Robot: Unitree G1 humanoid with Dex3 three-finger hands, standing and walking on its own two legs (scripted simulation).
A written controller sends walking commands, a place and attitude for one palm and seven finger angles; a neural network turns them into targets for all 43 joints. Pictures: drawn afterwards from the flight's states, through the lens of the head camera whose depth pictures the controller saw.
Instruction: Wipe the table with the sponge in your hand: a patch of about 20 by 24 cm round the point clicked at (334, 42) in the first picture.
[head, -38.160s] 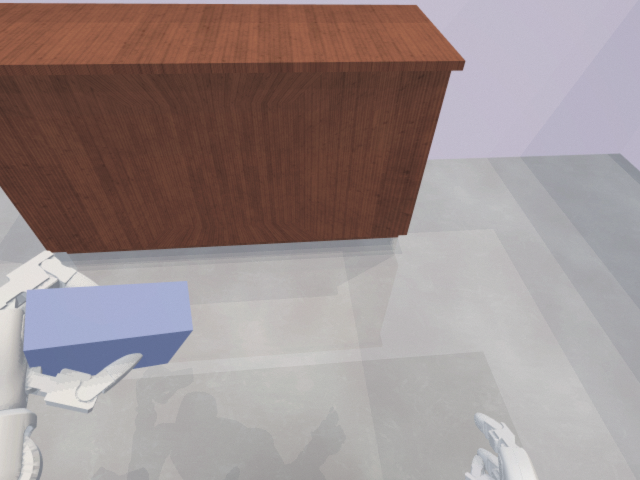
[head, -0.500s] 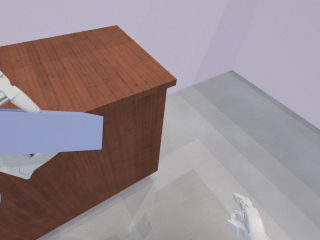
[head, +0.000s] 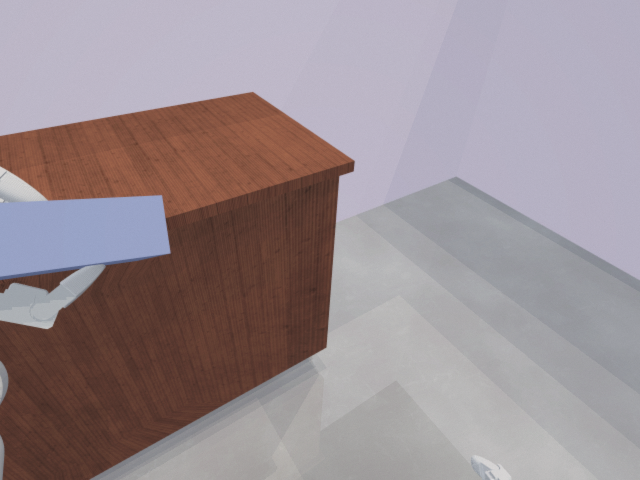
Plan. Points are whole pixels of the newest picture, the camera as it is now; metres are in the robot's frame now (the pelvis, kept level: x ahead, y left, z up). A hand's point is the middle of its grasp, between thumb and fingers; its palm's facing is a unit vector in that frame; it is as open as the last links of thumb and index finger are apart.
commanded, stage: stop stepping back and stand still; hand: left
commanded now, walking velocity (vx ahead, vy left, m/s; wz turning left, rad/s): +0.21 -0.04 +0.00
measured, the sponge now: (99, 237) +0.24 +0.21 +0.26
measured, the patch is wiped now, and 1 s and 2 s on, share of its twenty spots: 0.95 0.95 0.95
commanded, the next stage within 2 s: stand and wait in 0.88 s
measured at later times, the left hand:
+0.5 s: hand (13, 258) +0.20 +0.25 +0.27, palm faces +0.55 -0.78 -0.29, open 9.2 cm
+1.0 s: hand (20, 253) +0.21 +0.25 +0.27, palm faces +0.47 -0.80 -0.37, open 9.2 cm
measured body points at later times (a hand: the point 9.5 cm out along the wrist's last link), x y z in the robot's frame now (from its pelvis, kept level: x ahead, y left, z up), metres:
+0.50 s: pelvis -0.01 +0.01 +0.00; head -0.04 +0.00 +0.45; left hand +0.17 +0.29 +0.29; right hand +0.14 -0.24 -0.09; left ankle +0.02 +0.15 -0.72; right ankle -0.01 -0.09 -0.73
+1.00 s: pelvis +0.00 +0.03 +0.01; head -0.01 +0.02 +0.46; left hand +0.18 +0.29 +0.29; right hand +0.18 -0.21 -0.07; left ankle +0.01 +0.15 -0.72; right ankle -0.01 -0.09 -0.72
